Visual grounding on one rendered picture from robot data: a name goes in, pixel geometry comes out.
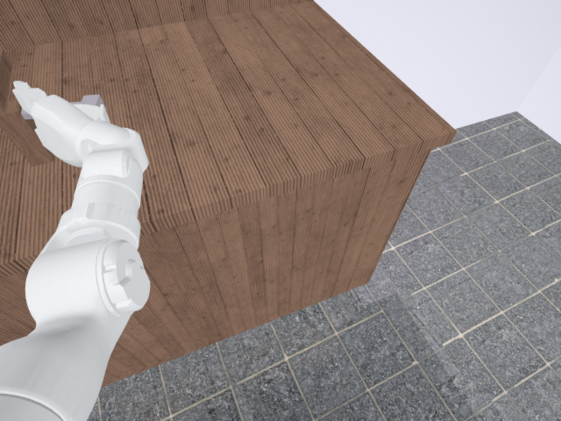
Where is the left robot hand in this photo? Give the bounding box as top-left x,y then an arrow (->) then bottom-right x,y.
12,81 -> 110,168

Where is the robot left upper arm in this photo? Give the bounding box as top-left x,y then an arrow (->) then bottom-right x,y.
0,238 -> 150,421

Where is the left robot forearm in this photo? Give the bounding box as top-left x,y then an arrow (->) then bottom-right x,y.
25,121 -> 149,320

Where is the counter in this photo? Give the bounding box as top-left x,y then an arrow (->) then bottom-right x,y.
0,0 -> 457,387

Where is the tap lever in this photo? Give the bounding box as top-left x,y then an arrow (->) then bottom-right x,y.
21,95 -> 107,119

